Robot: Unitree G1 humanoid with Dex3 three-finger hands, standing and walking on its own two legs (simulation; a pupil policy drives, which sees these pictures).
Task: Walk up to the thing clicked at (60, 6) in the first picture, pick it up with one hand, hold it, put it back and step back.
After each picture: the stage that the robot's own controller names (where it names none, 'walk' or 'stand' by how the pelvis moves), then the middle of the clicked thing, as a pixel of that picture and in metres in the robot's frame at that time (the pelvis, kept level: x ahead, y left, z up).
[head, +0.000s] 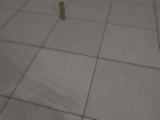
stand; (62, 11) +1.95 +0.32 -0.66
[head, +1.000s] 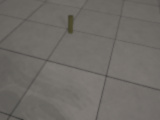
walk; (70, 24) +1.82 +0.15 -0.63
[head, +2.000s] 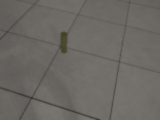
walk; (63, 43) +1.24 +0.16 -0.65
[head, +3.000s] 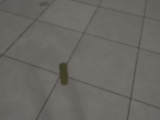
walk; (63, 74) +0.83 +0.17 -0.64
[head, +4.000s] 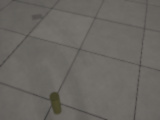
walk; (56, 104) +0.57 +0.21 -0.64
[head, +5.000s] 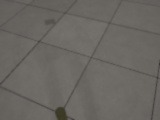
stand; (62, 118) +0.46 +0.20 -0.64
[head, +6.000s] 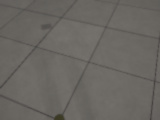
stand; out of the picture +0.43 +0.20 -0.65
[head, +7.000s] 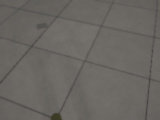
stand; out of the picture +0.43 +0.21 -0.66
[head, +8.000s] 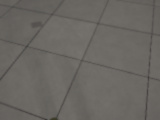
stand; out of the picture +0.38 +0.22 -0.65
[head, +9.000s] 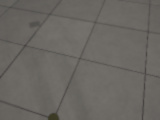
stand; out of the picture +0.41 +0.23 -0.65
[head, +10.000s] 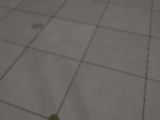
stand; out of the picture +0.42 +0.22 -0.66
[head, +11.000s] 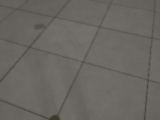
stand; out of the picture +0.42 +0.21 -0.66
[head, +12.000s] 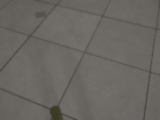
go down; (57, 116) +0.43 +0.20 -0.65
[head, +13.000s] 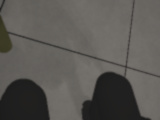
go down; out of the picture +0.49 +0.27 -0.23
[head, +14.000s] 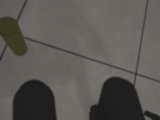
close in; (14, 39) +0.50 +0.26 -0.25
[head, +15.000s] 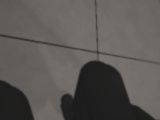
close in; out of the picture +0.48 +0.31 -0.16
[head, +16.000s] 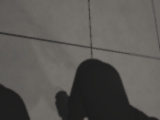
lift; out of the picture +0.47 +0.32 -0.16
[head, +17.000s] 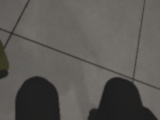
lift; out of the picture +0.35 +0.29 -0.05
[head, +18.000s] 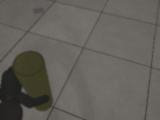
hold; (37, 86) +0.31 +0.16 +0.07
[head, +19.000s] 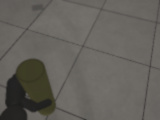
hold; (40, 92) +0.30 +0.16 +0.03
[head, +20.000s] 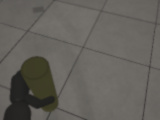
crouch; (43, 89) +0.31 +0.15 +0.03
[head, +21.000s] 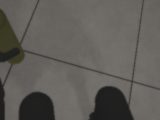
crouch; (5, 42) +0.46 +0.22 -0.05
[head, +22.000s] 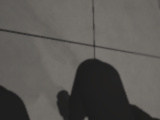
lower; out of the picture +0.45 +0.31 -0.17
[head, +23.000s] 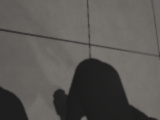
lower; out of the picture +0.46 +0.32 -0.16
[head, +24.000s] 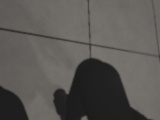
lower; out of the picture +0.46 +0.32 -0.17
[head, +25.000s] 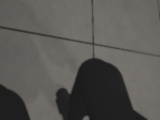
lower; out of the picture +0.45 +0.32 -0.17
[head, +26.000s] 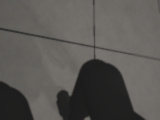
loosen; out of the picture +0.46 +0.29 -0.16
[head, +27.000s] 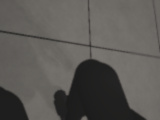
withdraw; out of the picture +0.47 +0.30 -0.18
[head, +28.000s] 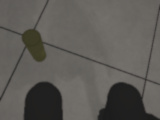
walk; (36, 48) +0.49 +0.23 -0.28
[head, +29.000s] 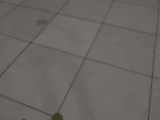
stand; out of the picture +0.42 +0.18 -0.59
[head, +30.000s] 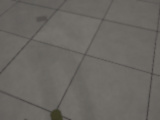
stand; out of the picture +0.43 +0.19 -0.60
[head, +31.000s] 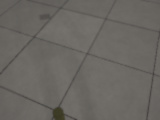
stand; (59, 118) +0.43 +0.19 -0.62
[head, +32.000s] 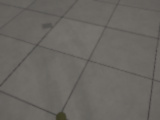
walk; out of the picture +0.45 +0.18 -0.66
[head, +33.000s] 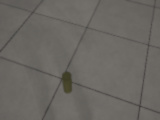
walk; (67, 83) +0.62 +0.12 -0.63
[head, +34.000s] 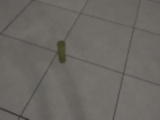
walk; (61, 52) +0.96 +0.19 -0.64
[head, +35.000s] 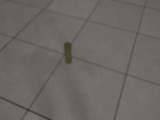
stand; (68, 53) +1.08 +0.18 -0.65
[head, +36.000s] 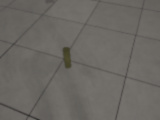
stand; (67, 58) +1.08 +0.19 -0.66
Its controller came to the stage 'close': yes
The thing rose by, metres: 0.68
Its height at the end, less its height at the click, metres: +0.00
